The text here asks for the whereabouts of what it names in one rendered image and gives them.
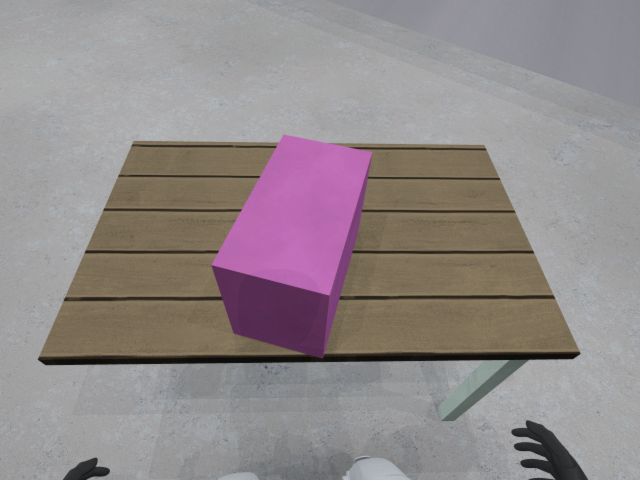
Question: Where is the robot right thigh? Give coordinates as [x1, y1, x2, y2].
[342, 458, 411, 480]

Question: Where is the table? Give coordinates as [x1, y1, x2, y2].
[38, 141, 581, 421]

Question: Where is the left robot hand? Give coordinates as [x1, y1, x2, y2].
[63, 458, 110, 480]

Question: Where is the right robot shin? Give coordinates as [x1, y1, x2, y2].
[353, 456, 371, 465]

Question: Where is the carton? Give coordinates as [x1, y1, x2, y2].
[211, 134, 372, 359]

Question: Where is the right robot hand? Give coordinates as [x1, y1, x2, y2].
[511, 420, 588, 480]

